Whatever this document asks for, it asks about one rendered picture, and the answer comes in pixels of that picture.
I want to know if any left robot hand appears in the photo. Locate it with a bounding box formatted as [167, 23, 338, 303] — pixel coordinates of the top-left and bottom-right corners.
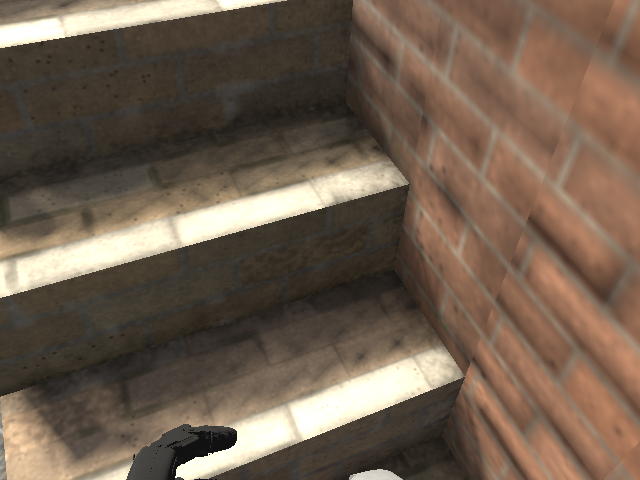
[126, 424, 237, 480]

